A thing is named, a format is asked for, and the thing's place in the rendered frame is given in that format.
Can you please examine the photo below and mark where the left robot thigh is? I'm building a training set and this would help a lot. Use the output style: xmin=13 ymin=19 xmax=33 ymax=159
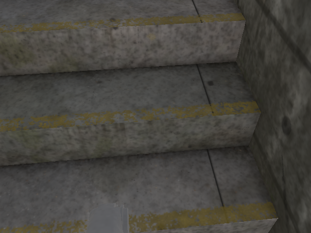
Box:
xmin=86 ymin=203 xmax=129 ymax=233

